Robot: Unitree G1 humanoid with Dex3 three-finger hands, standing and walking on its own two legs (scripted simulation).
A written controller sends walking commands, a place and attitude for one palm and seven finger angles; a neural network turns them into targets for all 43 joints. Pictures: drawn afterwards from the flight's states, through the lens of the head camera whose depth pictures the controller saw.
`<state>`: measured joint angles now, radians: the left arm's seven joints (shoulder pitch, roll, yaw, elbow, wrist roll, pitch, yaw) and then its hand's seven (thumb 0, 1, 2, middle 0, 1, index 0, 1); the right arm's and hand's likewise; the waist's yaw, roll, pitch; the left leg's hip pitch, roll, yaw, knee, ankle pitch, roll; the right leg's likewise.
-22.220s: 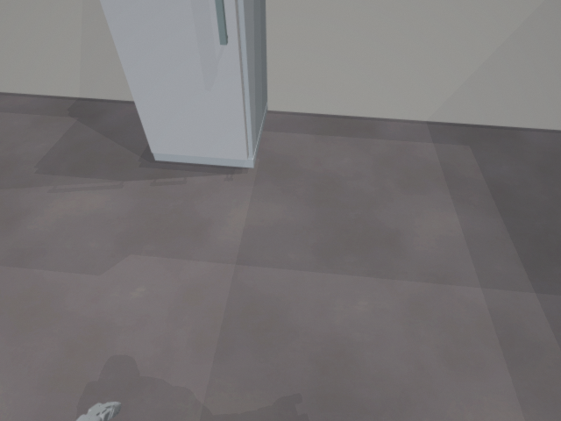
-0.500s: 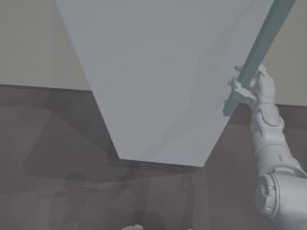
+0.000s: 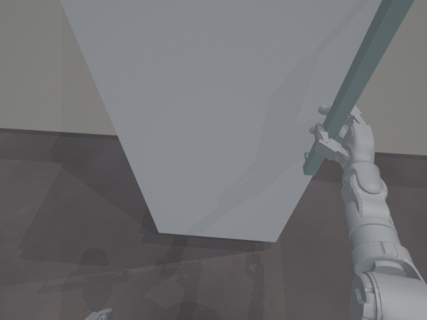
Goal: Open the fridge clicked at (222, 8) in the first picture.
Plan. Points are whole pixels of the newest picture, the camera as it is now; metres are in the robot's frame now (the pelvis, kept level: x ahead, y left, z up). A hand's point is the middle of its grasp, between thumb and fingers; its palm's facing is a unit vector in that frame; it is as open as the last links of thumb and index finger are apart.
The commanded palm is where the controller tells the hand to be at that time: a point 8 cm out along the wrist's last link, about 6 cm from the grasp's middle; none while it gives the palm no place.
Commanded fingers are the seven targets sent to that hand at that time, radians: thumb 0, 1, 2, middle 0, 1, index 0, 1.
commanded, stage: pull the door a little, standing still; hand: right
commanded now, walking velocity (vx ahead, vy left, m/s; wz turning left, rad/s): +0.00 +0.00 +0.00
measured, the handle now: (339, 99) +0.50 -0.16 +0.16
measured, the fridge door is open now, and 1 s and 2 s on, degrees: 0 28 59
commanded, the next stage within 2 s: walk backward, drawing the door open in 0.22 s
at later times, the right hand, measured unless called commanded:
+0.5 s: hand (320, 193) +0.33 -0.12 +0.11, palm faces -0.04 +0.99 -0.13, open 6.5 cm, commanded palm +0.30 -0.18 +0.11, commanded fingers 0.00 -0.90 -0.90 0.45 1.40 0.45 1.40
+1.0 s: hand (293, 253) +0.22 -0.07 +0.11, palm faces +0.07 +0.98 -0.18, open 6.5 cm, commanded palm +0.19 -0.12 +0.11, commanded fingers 0.00 -0.90 -0.90 0.45 1.40 0.45 1.40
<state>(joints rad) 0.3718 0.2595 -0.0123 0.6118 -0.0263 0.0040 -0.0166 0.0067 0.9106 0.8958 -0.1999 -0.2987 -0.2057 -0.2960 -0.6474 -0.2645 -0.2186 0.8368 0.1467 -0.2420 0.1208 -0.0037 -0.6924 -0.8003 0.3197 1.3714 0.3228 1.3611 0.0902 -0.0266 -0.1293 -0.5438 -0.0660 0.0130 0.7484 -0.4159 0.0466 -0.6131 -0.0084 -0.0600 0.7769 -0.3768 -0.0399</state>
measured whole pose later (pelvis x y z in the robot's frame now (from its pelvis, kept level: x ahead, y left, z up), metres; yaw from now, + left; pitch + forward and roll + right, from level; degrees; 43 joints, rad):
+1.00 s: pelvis -0.06 +0.05 +0.03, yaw -3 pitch +0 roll -1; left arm 0.23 0.21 -0.03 0.60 0.00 0.09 0.09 0.01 0.91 0.90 -0.20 -0.30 -0.21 -0.30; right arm 0.08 -0.15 0.04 0.08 0.06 -0.08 -0.09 -0.04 -0.61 -0.67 0.34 1.32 0.33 1.38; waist 0.05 -0.06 -0.02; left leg -0.26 -0.07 0.09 0.48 -0.23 0.06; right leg -0.29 -0.01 0.01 0.40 -0.11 0.02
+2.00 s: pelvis -0.03 +0.44 +0.01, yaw -47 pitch -1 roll -1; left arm 0.13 0.21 0.04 0.70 0.00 -0.11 0.10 0.01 0.91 0.90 -0.20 -0.30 -0.21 -0.30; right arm 0.14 -0.16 -0.07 -0.16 0.02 -0.07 -0.07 -0.05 -0.59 -0.78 0.35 1.27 0.23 1.39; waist 0.02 -0.08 0.15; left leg -0.32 0.09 0.12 0.69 -0.35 0.02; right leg -0.57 -0.05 0.03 1.26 -0.58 0.07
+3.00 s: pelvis +0.13 +0.72 +0.03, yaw -79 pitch -2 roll +0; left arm 0.23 0.26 -0.01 0.67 -0.05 -0.02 0.10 0.01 0.91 0.90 -0.20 -0.30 -0.20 -0.30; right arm -0.59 -0.28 -0.09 0.84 0.03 -0.14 -0.07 -0.02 -0.59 -0.79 0.40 1.33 0.40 1.40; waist -0.01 -0.07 0.08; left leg -0.45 0.03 0.09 0.93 -0.41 -0.02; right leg -0.23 -0.01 -0.06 0.52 -0.26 -0.04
